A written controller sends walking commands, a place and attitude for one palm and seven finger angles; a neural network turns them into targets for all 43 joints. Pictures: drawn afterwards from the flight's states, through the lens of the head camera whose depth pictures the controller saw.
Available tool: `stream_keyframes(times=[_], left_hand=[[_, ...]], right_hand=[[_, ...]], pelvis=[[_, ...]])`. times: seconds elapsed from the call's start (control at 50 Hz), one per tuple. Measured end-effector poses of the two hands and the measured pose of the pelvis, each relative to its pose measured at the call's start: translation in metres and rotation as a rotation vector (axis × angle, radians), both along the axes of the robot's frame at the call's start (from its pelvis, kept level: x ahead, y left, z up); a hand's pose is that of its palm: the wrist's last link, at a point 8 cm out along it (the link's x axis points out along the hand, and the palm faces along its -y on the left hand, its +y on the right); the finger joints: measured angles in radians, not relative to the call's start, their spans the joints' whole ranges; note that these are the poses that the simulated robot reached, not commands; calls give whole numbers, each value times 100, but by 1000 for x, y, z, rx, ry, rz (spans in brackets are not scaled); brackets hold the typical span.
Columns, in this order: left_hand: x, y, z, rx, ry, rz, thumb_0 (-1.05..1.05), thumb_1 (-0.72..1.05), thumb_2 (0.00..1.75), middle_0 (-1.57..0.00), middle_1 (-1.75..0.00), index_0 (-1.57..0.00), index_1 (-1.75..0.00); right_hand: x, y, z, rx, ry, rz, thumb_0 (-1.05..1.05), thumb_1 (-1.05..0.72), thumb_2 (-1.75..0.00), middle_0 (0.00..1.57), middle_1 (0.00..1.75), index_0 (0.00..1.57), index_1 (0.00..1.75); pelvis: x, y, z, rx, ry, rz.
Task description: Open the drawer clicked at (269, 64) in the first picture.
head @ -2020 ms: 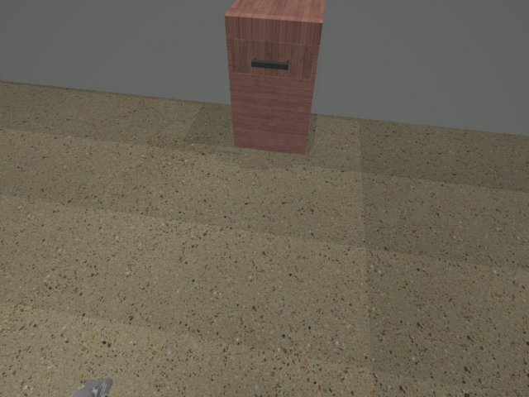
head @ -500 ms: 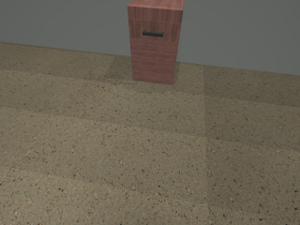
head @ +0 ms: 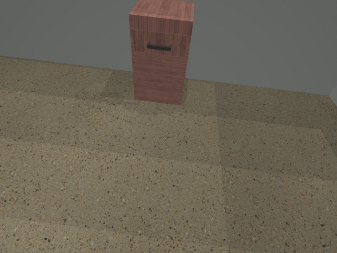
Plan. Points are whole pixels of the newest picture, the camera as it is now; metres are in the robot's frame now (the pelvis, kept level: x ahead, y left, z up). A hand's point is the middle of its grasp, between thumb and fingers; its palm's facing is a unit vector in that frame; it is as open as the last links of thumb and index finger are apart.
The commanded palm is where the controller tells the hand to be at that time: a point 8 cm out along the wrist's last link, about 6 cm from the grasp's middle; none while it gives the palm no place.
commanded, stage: walk to a spot facing it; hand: left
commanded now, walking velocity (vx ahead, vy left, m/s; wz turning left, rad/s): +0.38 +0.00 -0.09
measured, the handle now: (159, 45) +1.48 +0.12 -0.20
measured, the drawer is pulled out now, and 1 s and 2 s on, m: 0.00 0.00 0.00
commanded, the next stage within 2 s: take the last steps up to it in 1.20 s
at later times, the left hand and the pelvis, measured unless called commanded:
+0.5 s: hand (126, 210) +0.28 +0.14 -0.16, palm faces +0.03 -0.98 -0.20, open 7.2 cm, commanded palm none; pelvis +0.20 -0.05 +0.00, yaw +0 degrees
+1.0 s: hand (114, 173) +0.40 +0.20 -0.17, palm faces +0.06 -0.99 -0.13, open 7.3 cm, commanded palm none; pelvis +0.41 +0.02 +0.02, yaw -1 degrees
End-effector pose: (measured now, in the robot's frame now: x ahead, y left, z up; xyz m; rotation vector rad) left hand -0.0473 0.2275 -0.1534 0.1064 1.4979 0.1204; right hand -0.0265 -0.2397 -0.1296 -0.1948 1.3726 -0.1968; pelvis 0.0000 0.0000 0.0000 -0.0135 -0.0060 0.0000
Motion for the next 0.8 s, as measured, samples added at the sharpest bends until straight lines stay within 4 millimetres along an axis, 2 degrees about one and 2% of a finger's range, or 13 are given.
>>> stream_keyframes(times=[0.04,0.08,0.16,0.24,0.3,0.34,0.38,0.46,0.54,0.6,0.66,0.74,0.8], left_hand=[[22,0,2,-6,-5,-16,1,91,89,-20,-30,-20,-30],[53,-1,4,-8,-39,-27,1,91,89,-20,-30,-20,-30],[134,-7,8,-7,-144,-61,1,91,89,-20,-30,-20,-30],[226,-21,8,5,-262,-118,1,92,89,-20,-30,-20,-30],[284,-34,3,27,-356,-141,1,92,89,-20,-30,-20,-30],[307,-41,3,39,-397,-130,0,92,89,-20,-30,-20,-30],[317,-45,7,38,-399,-107,0,92,89,-20,-30,-20,-30],[318,-50,15,44,-348,-63,0,92,89,-20,-30,-20,-30],[313,-38,20,65,-285,-30,-1,95,89,-20,-30,-20,-30],[308,-34,19,53,-228,-1,-1,94,89,-20,-30,-20,-30],[304,-29,13,31,-172,40,0,93,89,-20,-30,-20,-30],[302,-21,1,-5,-89,105,0,92,89,-20,-30,-20,-30],[308,-11,-7,-28,-13,121,0,92,89,-20,-30,-20,-30]], right_hand=[[-17,11,3,12,56,-41,0,-91,-90,20,30,20,30],[-35,21,7,30,137,-76,0,-91,-90,20,30,20,30],[-61,35,16,68,303,-139,0,-90,-90,20,30,20,30],[-61,37,16,102,415,-193,0,-90,-90,20,30,20,30],[-39,26,3,117,454,-216,0,-90,-90,20,30,20,30],[-8,12,-6,114,427,-212,0,-90,-90,20,30,20,30],[37,-3,-12,100,346,-192,1,-90,-90,20,30,20,30],[150,-28,-13,63,115,-115,1,-91,-90,20,30,20,30],[257,-37,-4,47,-86,-47,0,-91,-90,20,30,19,30],[322,-33,7,44,-184,-2,0,-92,-90,20,30,19,30],[376,-23,15,43,-236,53,0,-92,-90,20,30,19,30],[436,0,17,31,-256,126,0,-91,-90,20,30,19,30],[466,18,14,21,-272,143,0,-91,-90,20,30,19,30]], pelvis=[[12,0,3,-3,-3,3],[25,-1,5,-4,-4,4],[54,-7,4,-1,-1,-4],[92,-19,-5,0,-2,-18],[127,-34,-19,10,-14,-26],[144,-41,-22,6,-24,-20],[160,-46,-17,0,-35,-8],[189,-49,-3,-6,-35,3],[220,-46,6,-15,-25,11],[245,-40,9,-21,-17,15],[270,-31,9,-29,-9,23],[309,-12,3,-42,-3,39],[336,4,-4,-24,-8,32]])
